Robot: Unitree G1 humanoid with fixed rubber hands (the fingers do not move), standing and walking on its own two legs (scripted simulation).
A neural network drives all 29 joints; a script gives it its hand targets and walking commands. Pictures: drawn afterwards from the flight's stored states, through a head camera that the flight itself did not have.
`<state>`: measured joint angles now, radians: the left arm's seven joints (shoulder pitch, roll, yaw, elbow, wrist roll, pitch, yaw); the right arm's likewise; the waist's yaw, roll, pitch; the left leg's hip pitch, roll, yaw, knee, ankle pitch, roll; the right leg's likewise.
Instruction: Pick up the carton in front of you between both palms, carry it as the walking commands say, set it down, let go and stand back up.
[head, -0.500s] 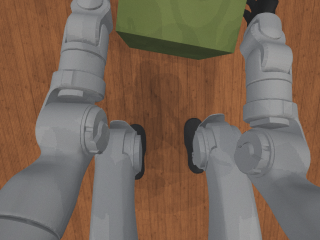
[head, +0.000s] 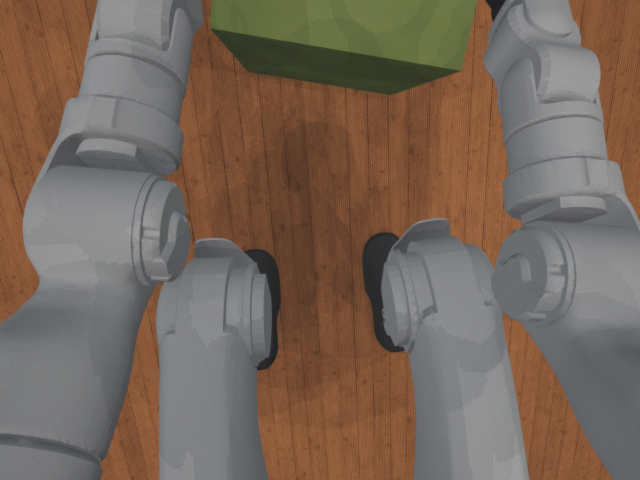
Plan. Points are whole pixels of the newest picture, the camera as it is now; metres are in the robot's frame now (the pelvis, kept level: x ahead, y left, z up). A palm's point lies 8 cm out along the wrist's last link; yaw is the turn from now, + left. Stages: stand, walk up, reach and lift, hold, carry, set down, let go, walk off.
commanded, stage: set down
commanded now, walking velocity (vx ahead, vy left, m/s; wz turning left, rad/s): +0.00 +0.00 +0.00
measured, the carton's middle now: out of the picture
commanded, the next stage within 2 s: none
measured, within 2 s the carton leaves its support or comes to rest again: neither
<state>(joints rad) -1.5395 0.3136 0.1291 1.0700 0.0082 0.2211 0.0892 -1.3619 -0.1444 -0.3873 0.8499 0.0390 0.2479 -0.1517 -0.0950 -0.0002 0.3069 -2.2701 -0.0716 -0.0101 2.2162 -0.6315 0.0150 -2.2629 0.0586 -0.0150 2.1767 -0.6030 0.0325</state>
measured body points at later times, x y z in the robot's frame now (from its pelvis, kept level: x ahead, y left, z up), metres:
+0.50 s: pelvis -0.01 +0.01 +0.00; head +0.37 +0.02 +0.24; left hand +0.59 +0.12 -0.17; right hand +0.54 -0.19 -0.17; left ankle +0.09 +0.11 -0.34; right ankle +0.10 -0.12 -0.34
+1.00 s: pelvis -0.01 +0.01 -0.01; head +0.38 +0.01 +0.21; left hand +0.58 +0.16 -0.21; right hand +0.52 -0.22 -0.20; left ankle +0.09 +0.11 -0.34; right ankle +0.10 -0.12 -0.34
